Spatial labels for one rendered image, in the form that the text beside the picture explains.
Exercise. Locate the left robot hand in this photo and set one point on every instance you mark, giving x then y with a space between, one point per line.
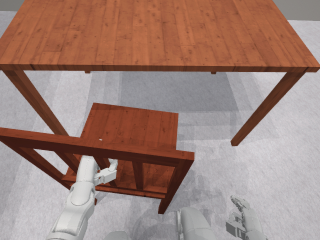
88 168

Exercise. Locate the robot left thigh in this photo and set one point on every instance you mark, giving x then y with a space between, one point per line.
117 235

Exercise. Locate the robot right thigh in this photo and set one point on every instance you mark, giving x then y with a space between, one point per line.
193 225

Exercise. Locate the robot left forearm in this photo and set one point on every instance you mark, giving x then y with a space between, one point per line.
72 223

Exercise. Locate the right robot hand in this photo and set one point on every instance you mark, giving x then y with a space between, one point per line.
239 225

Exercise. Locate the robot right forearm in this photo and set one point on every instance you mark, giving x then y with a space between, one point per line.
255 235

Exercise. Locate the robot thigh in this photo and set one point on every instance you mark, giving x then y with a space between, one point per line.
193 225
117 235

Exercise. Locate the table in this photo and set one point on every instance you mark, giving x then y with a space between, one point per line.
153 36

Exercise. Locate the chair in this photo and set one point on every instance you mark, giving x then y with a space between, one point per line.
143 142

